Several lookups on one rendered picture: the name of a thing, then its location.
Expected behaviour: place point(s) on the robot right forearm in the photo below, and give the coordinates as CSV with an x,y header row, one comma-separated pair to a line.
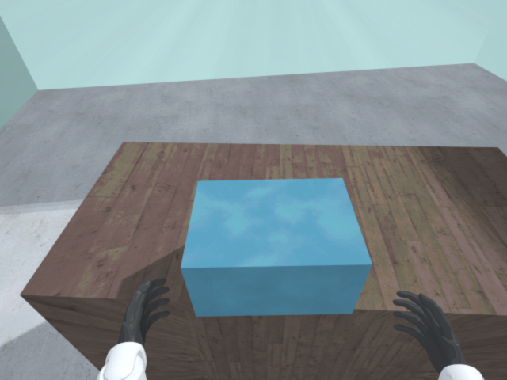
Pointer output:
x,y
460,372

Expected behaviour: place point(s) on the robot left forearm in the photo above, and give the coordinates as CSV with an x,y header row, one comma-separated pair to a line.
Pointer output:
x,y
125,361

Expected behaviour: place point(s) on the pedestal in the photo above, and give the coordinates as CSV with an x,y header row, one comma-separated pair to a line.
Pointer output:
x,y
433,219

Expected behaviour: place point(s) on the robot right hand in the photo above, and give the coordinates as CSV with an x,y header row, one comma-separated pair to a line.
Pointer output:
x,y
435,332

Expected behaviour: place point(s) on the carton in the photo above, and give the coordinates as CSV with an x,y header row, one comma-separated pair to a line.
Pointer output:
x,y
274,247

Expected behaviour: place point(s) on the robot left hand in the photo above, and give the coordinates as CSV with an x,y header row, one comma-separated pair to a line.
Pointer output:
x,y
136,320

